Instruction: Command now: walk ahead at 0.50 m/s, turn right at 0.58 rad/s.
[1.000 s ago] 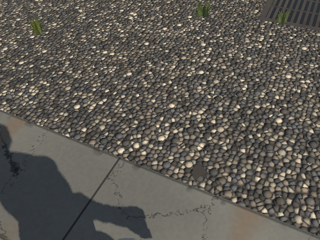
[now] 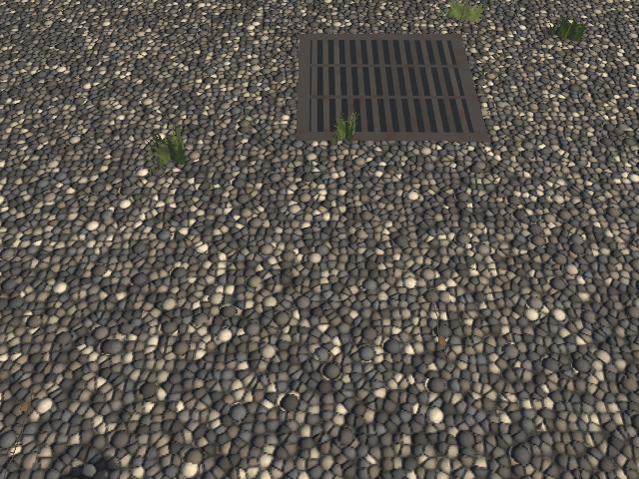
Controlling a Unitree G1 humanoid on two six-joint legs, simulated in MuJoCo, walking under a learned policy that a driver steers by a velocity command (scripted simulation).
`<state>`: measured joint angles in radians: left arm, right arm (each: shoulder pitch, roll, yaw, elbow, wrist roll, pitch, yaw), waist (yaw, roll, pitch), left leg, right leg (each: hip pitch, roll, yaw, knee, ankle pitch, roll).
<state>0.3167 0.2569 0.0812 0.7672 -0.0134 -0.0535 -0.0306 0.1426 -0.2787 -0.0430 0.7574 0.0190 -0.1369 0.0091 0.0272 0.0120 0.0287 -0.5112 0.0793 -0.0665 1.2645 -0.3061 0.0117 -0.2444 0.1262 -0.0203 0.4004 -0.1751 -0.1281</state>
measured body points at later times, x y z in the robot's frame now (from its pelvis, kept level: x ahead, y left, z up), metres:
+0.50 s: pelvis +0.29 +0.06 +0.00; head +0.31 +0.06 +0.45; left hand +0.52 +0.27 -0.09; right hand +0.29 -0.23 -0.11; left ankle +0.34 +0.16 -0.74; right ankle +0.26 -0.08 -0.64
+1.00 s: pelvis +0.51 -0.09 +0.01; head +0.52 -0.11 +0.46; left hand +0.70 +0.13 -0.10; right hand +0.52 -0.39 -0.11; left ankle +0.62 +0.05 -0.66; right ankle +0.48 -0.17 -0.74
